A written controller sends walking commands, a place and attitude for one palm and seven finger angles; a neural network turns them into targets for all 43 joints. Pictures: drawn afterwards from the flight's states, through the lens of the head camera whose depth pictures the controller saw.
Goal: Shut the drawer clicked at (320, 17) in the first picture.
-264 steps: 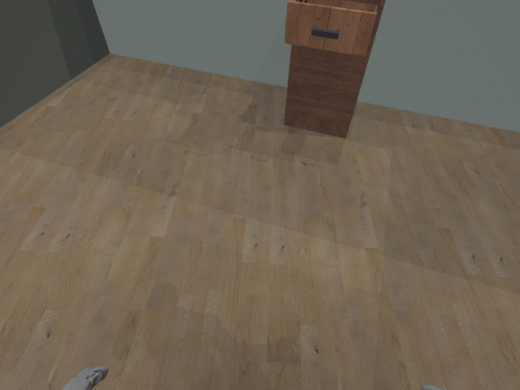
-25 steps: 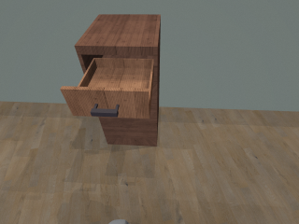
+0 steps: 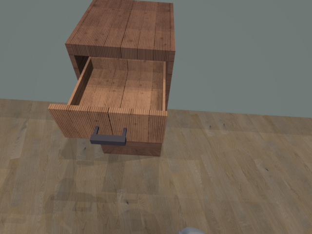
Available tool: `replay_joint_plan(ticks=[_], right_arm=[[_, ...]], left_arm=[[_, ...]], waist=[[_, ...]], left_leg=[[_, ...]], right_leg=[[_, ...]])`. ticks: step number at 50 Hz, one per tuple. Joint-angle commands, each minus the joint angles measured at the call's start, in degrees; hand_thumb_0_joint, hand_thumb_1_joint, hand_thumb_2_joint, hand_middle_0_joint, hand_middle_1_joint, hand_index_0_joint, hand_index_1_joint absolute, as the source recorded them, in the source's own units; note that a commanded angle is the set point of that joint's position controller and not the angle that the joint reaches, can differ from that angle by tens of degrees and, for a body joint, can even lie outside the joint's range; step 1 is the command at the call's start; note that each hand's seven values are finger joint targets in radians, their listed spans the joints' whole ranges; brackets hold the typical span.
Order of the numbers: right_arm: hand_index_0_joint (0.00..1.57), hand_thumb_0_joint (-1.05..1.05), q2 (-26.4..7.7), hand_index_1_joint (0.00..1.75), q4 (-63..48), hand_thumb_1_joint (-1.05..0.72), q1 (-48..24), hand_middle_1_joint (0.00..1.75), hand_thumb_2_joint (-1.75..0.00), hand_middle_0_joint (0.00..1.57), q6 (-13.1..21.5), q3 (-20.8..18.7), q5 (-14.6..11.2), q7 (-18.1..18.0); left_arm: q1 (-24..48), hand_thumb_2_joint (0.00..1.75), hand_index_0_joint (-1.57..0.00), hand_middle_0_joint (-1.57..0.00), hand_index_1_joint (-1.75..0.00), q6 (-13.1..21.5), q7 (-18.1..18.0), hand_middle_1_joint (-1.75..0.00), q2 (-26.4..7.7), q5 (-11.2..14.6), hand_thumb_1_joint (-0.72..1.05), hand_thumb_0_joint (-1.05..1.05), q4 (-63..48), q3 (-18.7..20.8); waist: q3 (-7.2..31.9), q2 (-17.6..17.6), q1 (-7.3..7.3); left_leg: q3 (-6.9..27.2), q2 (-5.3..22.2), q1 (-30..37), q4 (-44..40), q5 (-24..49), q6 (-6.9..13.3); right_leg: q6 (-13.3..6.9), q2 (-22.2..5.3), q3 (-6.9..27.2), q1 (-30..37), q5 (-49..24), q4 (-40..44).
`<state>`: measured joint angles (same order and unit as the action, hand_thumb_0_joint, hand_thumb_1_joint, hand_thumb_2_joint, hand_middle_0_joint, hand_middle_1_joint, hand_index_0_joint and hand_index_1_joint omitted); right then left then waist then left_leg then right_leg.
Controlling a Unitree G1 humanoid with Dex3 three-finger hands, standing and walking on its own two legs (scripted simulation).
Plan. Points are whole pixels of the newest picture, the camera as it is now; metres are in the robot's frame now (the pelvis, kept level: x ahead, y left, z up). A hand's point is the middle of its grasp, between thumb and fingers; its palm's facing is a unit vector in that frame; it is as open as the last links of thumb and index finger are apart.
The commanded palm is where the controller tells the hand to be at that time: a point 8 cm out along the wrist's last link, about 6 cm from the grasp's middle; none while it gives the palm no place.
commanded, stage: take the last steps up to it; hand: left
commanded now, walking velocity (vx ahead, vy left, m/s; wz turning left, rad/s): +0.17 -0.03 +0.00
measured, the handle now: (109, 134) +0.40 +0.18 -0.05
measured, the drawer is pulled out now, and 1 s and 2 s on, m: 0.27 0.27 0.27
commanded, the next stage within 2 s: come to a stop and stand still in 0.10 s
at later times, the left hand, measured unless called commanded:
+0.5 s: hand (110, 223) +0.17 +0.14 -0.15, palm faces +0.04 -0.97 -0.25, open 7.2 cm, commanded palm none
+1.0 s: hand out of the picture +0.03 +0.25 -0.16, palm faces +0.04 -0.96 -0.28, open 7.4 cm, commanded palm none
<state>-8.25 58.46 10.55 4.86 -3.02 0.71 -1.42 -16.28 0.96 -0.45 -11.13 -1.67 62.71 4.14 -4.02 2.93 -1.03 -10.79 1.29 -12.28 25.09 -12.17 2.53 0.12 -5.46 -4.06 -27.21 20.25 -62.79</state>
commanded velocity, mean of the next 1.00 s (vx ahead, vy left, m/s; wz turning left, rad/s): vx -0.04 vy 0.04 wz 0.00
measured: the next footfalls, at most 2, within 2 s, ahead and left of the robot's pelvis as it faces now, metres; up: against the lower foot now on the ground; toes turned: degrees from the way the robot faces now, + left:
right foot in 0.24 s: +0.16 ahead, -0.13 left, +0.00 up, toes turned -7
left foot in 0.72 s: +0.08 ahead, +0.12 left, +0.00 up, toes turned +4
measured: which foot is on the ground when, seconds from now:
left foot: down 0.00-0.24, up 0.26-0.70, down 0.72-1.00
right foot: up 0.00-0.22, down 0.24-0.76, up 0.78-0.92, down 0.94-1.00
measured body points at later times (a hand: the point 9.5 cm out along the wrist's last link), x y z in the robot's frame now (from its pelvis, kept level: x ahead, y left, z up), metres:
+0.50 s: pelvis +0.08 -0.04 +0.00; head +0.11 -0.07 +0.45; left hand +0.16 +0.19 -0.13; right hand +0.09 -0.26 -0.17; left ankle +0.06 +0.11 -0.69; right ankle +0.12 -0.13 -0.74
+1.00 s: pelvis +0.03 +0.05 -0.01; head +0.02 +0.02 +0.44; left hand +0.03 +0.30 -0.14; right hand +0.11 -0.17 -0.17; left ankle +0.04 +0.12 -0.74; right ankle +0.07 -0.07 -0.74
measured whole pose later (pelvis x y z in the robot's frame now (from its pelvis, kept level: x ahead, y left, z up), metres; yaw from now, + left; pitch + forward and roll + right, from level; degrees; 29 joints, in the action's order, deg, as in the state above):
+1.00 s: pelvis +0.03 +0.05 -0.01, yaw -1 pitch -2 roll +1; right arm -11.9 52.9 13.1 -1.1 -0.8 0.6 -0.8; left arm -18.4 -1.7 -1.5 -9.3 -1.5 57.8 0.3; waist -1.3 -4.1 -1.4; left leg -6.5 -3.5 -12.9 30.3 -15.8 4.8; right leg 0.2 -1.9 -0.2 -16.9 13.9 -33.0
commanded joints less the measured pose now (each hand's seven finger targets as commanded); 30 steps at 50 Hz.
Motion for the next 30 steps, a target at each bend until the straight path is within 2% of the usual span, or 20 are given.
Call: replay_joint_plan(ticks=[1, 5, 7, 8, 10, 11, 12, 13, 14, 15, 16, 18, 19, 23, 25, 30], right_arm=[[0.20, 0.00, -6.12, 0.30, 0.43, -0.90, 6.63, 0.30, -0.90, 0.20, -0.50, -0.36, 0.51, -0.16], [0.20, 0.00, -8.15, 0.30, 1.22, -0.90, 7.79, 0.30, -0.90, 0.20, -1.50, -0.87, 0.99, 0.20], [0.20, 0.00, -8.69, 0.30, 1.63, -0.90, 7.90, 0.30, -0.90, 0.20, -1.84, -1.02, 1.11, 0.28], [0.20, 0.00, -8.73, 0.30, 1.83, -0.90, 8.24, 0.30, -0.90, 0.20, -2.12, -1.04, 1.10, 0.32], [0.20, 0.00, -7.75, 0.30, 2.50, -0.90, 8.15, 0.30, -0.90, 0.20, -2.42, -0.65, 0.71, 0.37], [0.20, 0.00, -5.48, 0.30, 2.65, -0.90, 8.98, 0.30, -0.90, 0.20, -2.23, -0.09, 0.24, 0.54], [0.20, 0.00, -2.73, 0.30, 2.02, -0.90, 9.75, 0.30, -0.90, 0.20, -2.26, 0.78, -0.07, 0.56], [0.20, 0.00, -3.53, 0.30, 1.64, -0.90, 9.51, 0.30, -0.90, 0.20, -3.01, 0.84, -0.30, 0.06], [0.20, 0.00, -3.38, 0.30, 2.66, -0.90, 9.63, 0.30, -0.90, 0.20, -3.67, 0.71, -0.43, -0.25], [0.20, 0.00, -3.12, 0.30, 3.41, -0.90, 10.17, 0.30, -0.90, 0.20, -4.27, 0.76, -0.54, -0.42], [0.20, 0.00, -3.10, 0.30, 3.83, -0.90, 10.53, 0.30, -0.90, 0.20, -4.77, 0.69, -0.82, -0.70], [0.20, 0.00, -2.53, 0.30, 4.45, -0.90, 10.14, 0.30, -0.90, 0.20, -5.87, 0.63, -1.01, -0.81], [0.20, 0.00, -2.60, 0.30, 4.29, -0.90, 9.91, 0.30, -0.90, 0.20, -6.37, 0.51, -0.93, -0.69], [0.20, 0.00, -4.18, 0.30, 2.40, -0.90, 8.08, 0.30, -0.90, 0.20, -7.94, -0.66, -0.23, -0.19], [0.20, 0.00, -5.10, 0.30, 1.09, -0.90, 6.67, 0.30, -0.90, 0.20, -8.11, -0.98, -0.13, 0.07], [0.20, 0.00, -4.76, 0.30, -0.91, -0.90, 4.73, 0.30, -0.90, 0.20, -7.13, -0.72, -0.31, 0.62]], left_arm=[[-3.25, 0.90, -0.20, -0.20, -0.30, -0.46, 0.51, -0.30, 1.12, 0.17, 0.90, 0.00, -3.39, -0.75], [2.63, 0.90, -0.20, -0.20, -0.30, -0.59, 0.66, -0.30, 0.06, 0.13, 0.90, 0.00, -5.98, -0.95], [3.57, 0.90, -0.20, -0.20, -0.30, -0.18, 0.61, -0.30, -0.38, 0.10, 0.90, 0.00, -6.52, -0.98], [3.35, 0.90, -0.20, -0.20, -0.30, 0.01, 0.63, -0.30, -0.47, 0.05, 0.90, 0.00, -6.43, -0.96], [-0.21, 0.90, -0.20, -0.20, -0.30, 0.78, 0.42, -0.30, -1.74, 0.01, 0.90, 0.00, -4.76, -0.71], [-2.77, 0.90, -0.20, -0.20, -0.30, 1.50, -0.15, -0.30, -4.68, -0.07, 0.90, 0.00, -3.88, -0.42], [-5.24, 0.90, -0.20, -0.20, -0.30, 2.02, -0.76, -0.30, -8.37, 0.01, 0.90, 0.00, -2.71, 0.11], [-5.96, 0.90, -0.20, -0.20, -0.30, 1.85, -0.89, -0.30, -9.86, 0.72, 0.90, 0.00, -2.91, -0.31], [-2.66, 0.90, -0.20, -0.20, -0.30, 2.02, -1.18, -0.30, -8.62, 0.76, 0.90, 0.00, -3.07, -0.59], [0.25, 0.90, -0.20, -0.20, -0.30, 1.85, -1.63, -0.30, -7.59, 0.76, 0.90, 0.00, -3.52, -0.66], [1.81, 0.90, -0.20, -0.20, -0.30, 1.37, -2.09, -0.30, -7.42, 0.73, 0.90, 0.00, -4.08, -0.80], [3.22, 0.90, -0.20, -0.20, -0.30, 0.67, -2.48, -0.30, -7.31, 0.59, 0.90, 0.00, -4.59, -0.64], [3.36, 0.90, -0.20, -0.20, -0.30, 0.37, -2.48, -0.30, -7.73, 0.58, 0.90, 0.00, -4.59, -0.47], [4.11, 0.90, -0.20, -0.20, -0.30, -0.70, -2.58, -0.30, -8.20, 0.39, 0.90, 0.00, -6.00, 0.62], [4.05, 0.90, -0.20, -0.20, -0.30, -0.92, -2.59, -0.30, -8.75, 0.31, 0.90, 0.00, -6.55, 0.92], [4.63, 0.90, -0.20, -0.20, -0.30, -1.47, -2.29, -0.30, -9.51, -0.35, 0.90, 0.00, -7.33, 1.37]], waist=[[1.48, -8.65, -0.06], [0.51, -10.07, 1.30], [0.85, -10.20, 1.29], [1.13, -9.48, 1.16], [2.83, -5.58, -0.90], [4.50, 1.03, -1.90], [6.23, 11.07, -1.90], [7.65, 9.65, -1.99], [7.53, 8.08, -0.66], [7.08, 8.50, 0.12], [6.35, 6.73, 0.53], [6.56, 2.25, 0.76], [6.84, 1.75, 0.70], [4.98, 4.10, 0.16], [5.73, 4.92, -0.21], [6.94, 8.21, -0.73]], left_leg=[[10.33, 15.38, 1.65, -13.22, 17.21, 7.49], [10.96, 15.28, 2.76, -12.23, 11.60, 7.75], [11.38, 15.55, 3.11, -10.16, 11.12, 7.28], [10.99, 14.74, 2.80, -8.51, 9.90, 6.44], [8.18, 11.24, 0.68, -1.46, 6.48, 2.95], [5.70, 7.76, -4.87, 5.42, 3.36, 0.17], [1.89, 2.50, -12.04, 12.30, -10.19, -3.05], [4.66, 1.94, -9.79, 18.05, -22.91, -4.13], [7.69, 3.08, -7.46, 20.90, -22.27, -4.32], [8.57, 3.69, -7.24, 22.02, -20.72, -4.52], [9.24, 3.38, -7.20, 22.60, -19.97, -4.76], [9.55, 2.38, -6.69, 24.10, -17.52, -5.09], [9.30, 1.88, -6.83, 24.86, -16.43, -5.36], [10.12, 0.88, -9.88, 30.80, -13.68, -6.10], [10.68, 0.84, -10.72, 30.95, -13.36, -6.30], [9.51, 0.62, -6.77, 19.74, -12.97, -5.38]], right_leg=[[0.52, -1.69, 1.54, -0.11, -3.41, 8.36], [0.55, -0.24, -0.41, 2.43, -3.09, 19.16], [0.21, 0.65, -1.16, 5.12, -3.32, 23.74], [0.17, 1.73, -2.20, 7.80, -4.47, 26.52], [-0.04, 2.60, -2.85, 16.87, -10.78, 36.22], [-1.05, -1.94, 3.51, 24.91, -19.16, 38.86], [-5.09, -13.18, 15.56, 30.37, -34.62, 41.14], [-10.00, -18.47, 17.60, 27.98, -47.65, 42.94], [-11.14, -16.88, 15.31, 24.73, -54.03, 42.50], [-11.46, -16.06, 13.79, 23.13, -57.47, 41.59], [-11.70, -15.69, 12.22, 22.98, -60.93, 40.26], [-11.21, -14.27, 9.11, 21.47, -57.75, 40.14], [-11.00, -13.91, 8.55, 21.23, -55.34, 40.54], [-11.28, -14.14, 8.44, 18.12, -46.75, 42.78], [-11.39, -14.30, 9.17, 18.85, -42.69, 43.27], [-10.61, -12.46, 10.33, 17.73, -24.72, 44.85]])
